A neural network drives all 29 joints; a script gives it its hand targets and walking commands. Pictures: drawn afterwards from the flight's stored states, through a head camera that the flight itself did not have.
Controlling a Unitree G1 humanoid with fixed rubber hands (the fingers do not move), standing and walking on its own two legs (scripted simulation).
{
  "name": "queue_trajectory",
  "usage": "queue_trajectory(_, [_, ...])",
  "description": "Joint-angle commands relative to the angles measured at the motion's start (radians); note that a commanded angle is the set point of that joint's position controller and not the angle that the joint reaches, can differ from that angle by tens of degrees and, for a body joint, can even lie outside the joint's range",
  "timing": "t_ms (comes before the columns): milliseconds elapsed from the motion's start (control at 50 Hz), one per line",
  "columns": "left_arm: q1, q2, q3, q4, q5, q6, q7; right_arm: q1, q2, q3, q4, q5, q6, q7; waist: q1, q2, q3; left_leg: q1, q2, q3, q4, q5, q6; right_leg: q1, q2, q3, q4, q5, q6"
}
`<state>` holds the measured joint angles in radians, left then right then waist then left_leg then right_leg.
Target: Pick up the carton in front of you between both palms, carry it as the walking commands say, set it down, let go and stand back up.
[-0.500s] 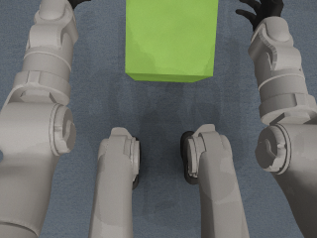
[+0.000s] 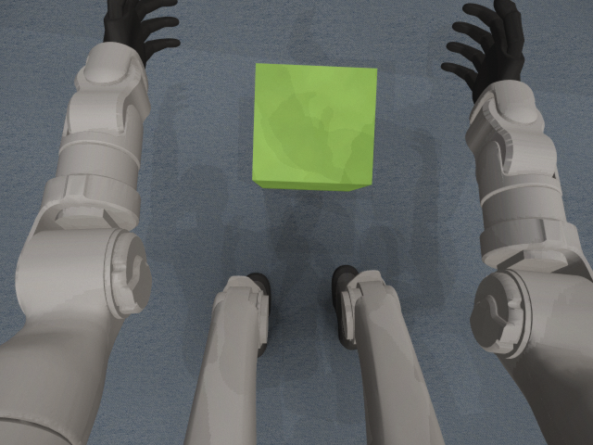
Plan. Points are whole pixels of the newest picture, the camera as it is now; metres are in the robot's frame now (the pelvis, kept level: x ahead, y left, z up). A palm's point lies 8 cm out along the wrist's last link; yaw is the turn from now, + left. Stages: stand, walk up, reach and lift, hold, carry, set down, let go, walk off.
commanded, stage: set down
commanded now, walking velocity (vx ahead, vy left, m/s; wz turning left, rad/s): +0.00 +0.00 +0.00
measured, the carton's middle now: (310, 138) +0.52 -0.03 -0.45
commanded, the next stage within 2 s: let go in 0.12 s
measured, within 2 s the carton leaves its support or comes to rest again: neither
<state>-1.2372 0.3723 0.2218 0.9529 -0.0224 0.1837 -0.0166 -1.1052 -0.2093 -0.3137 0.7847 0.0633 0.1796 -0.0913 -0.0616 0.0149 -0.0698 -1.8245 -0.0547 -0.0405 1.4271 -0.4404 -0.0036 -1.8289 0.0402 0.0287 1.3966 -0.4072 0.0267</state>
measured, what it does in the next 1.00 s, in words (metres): rises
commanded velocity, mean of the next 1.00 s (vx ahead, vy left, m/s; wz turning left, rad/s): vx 0.00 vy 0.00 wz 0.00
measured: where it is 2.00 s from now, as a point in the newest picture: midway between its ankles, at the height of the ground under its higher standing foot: (302, 325)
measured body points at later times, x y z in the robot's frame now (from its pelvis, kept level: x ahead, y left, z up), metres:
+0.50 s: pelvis +0.05 -0.01 +0.12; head +0.30 +0.00 +0.49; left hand +0.46 +0.21 +0.00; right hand +0.43 -0.23 +0.00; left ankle +0.07 +0.11 -0.54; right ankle +0.09 -0.12 -0.54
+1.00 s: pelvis +0.10 +0.00 +0.19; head +0.17 +0.00 +0.64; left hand +0.30 +0.23 +0.11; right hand +0.28 -0.24 +0.11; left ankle +0.07 +0.11 -0.54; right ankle +0.09 -0.12 -0.54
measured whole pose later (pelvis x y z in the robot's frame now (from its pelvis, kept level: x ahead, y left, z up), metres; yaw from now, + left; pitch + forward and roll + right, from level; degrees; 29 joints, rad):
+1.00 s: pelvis +0.10 +0.00 +0.19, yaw +0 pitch +7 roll +0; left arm 0.14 0.21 0.07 0.50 0.01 0.00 -0.04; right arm 0.20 -0.20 -0.04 0.45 0.01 0.00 0.07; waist -0.03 -0.01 0.01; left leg -0.33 -0.02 -0.05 0.47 -0.27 0.00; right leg -0.35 0.03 0.05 0.46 -0.24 0.00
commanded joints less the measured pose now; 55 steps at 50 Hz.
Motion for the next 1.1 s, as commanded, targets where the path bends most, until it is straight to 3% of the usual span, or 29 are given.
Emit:
queue_trajectory(0, [-0.235,0.103,0.025,-0.099,0.02,-0.029,-0.008,-0.188,-0.1,-0.02,-0.108,-0.021,-0.029,0.008,-0.014,0.067,-1.024,0.659,-0.025,0.051,-0.187,0.361,-0.019,0.591,0.035,-0.089,-0.162,0.344,0.028])
queue_trajectory(160, [-0.143,0.055,0.072,-0.089,0.092,-0.048,-0.014,-0.103,-0.067,-0.049,-0.097,-0.092,-0.048,0.038,0.0,0.057,-0.974,0.773,-0.018,0.04,-0.34,0.406,-0.022,0.706,0.029,-0.079,-0.31,0.375,0.028])
queue_trajectory(260, [0.07,-0.007,0.084,-0.194,0.148,-0.041,0.02,0.089,-0.082,-0.022,-0.157,-0.147,-0.055,0.081,0.008,0.048,-1.052,0.958,-0.021,0.035,-0.42,0.52,-0.029,0.845,0.033,-0.08,-0.384,0.455,0.015])
queue_trajectory(320, [0.225,-0.045,0.062,-0.296,0.142,-0.046,0.04,0.232,-0.091,0.012,-0.222,-0.164,-0.061,0.108,0.004,0.024,-1.038,1.026,-0.021,0.034,-0.478,0.553,-0.031,0.962,0.028,-0.072,-0.436,0.505,0.004])
queue_trajectory(420, [0.411,-0.057,0.017,-0.421,0.1,-0.083,0.038,0.409,-0.088,0.072,-0.288,-0.137,-0.089,0.136,0.007,0.005,-0.889,1.052,-0.013,0.029,-0.573,0.526,-0.026,1.118,0.007,-0.035,-0.521,0.546,-0.009])
queue_trajectory(660, [0.93,-0.094,-0.043,-0.402,0.068,-0.182,0.002,0.895,-0.053,0.162,-0.285,-0.075,-0.183,0.151,0.025,-0.018,-0.574,1.179,0.002,0.015,-0.757,0.486,-0.015,1.402,-0.018,0.016,-0.699,0.612,-0.002])
queue_trajectory(880, [1.284,-0.084,-0.11,-0.523,0.038,-0.22,-0.012,1.229,-0.074,0.234,-0.41,-0.051,-0.213,0.149,0.033,-0.005,-0.234,1.539,0.013,0.01,-0.962,0.462,-0.013,1.608,-0.002,-0.008,-0.919,0.496,0.005])
queue_trajectory(980, [1.389,-0.088,-0.139,-0.569,0.032,-0.191,-0.023,1.287,-0.088,0.251,-0.436,-0.048,-0.184,0.161,0.055,0.024,-0.081,1.646,0.021,0.012,-1.039,0.428,-0.019,1.673,0.007,-0.017,-0.999,0.407,-0.002])
queue_trajectory(1080, [1.41,-0.082,-0.157,-0.598,0.026,-0.134,-0.044,1.288,-0.099,0.248,-0.445,-0.058,-0.129,0.169,0.063,0.008,0.064,1.659,0.028,0.015,-1.078,0.321,-0.013,1.713,0.009,-0.022,-1.023,0.304,-0.009])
